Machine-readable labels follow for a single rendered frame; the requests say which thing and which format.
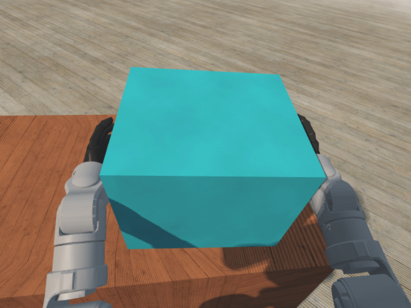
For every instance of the robot right hand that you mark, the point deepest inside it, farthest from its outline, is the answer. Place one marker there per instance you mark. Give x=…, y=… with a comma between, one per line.
x=310, y=133

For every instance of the robot left hand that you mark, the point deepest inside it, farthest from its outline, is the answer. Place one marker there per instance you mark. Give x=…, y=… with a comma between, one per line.
x=99, y=141

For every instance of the right robot upper arm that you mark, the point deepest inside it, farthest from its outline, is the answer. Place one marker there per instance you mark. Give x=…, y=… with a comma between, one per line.
x=369, y=291

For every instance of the pedestal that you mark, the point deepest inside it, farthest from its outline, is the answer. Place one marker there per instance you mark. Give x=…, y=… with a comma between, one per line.
x=38, y=155

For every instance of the robot right forearm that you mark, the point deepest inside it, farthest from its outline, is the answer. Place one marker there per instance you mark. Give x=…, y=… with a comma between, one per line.
x=350, y=245

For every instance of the carton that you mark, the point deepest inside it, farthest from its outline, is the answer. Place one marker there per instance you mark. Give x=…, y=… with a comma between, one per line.
x=207, y=159

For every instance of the robot left forearm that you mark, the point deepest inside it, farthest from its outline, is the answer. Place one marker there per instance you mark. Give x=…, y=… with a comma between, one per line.
x=80, y=231

